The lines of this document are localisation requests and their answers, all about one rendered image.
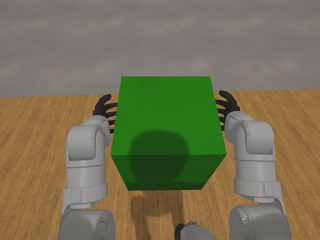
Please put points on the left robot hand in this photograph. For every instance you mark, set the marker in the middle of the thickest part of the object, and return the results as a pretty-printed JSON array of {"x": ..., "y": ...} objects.
[{"x": 100, "y": 109}]

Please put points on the right robot foot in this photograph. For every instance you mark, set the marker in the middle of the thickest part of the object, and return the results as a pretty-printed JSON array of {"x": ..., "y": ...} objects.
[{"x": 178, "y": 229}]

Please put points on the carton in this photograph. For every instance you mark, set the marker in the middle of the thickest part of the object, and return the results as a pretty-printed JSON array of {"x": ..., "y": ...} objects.
[{"x": 167, "y": 133}]

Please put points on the robot right upper arm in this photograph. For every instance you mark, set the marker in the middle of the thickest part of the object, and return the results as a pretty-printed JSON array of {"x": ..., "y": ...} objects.
[{"x": 257, "y": 222}]

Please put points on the left robot forearm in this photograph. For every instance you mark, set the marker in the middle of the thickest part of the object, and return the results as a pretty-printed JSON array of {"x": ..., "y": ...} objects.
[{"x": 85, "y": 161}]

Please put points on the right robot shin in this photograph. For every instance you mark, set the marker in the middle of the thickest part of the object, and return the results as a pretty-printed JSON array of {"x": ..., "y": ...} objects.
[{"x": 191, "y": 223}]

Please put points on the right robot forearm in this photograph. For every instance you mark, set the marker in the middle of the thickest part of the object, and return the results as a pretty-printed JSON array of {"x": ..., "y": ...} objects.
[{"x": 253, "y": 150}]

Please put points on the right robot hand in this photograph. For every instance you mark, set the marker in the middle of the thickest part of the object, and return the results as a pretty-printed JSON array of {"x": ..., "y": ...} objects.
[{"x": 230, "y": 106}]

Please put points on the robot left upper arm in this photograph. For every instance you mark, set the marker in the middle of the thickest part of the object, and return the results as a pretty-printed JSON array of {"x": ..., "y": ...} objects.
[{"x": 92, "y": 224}]

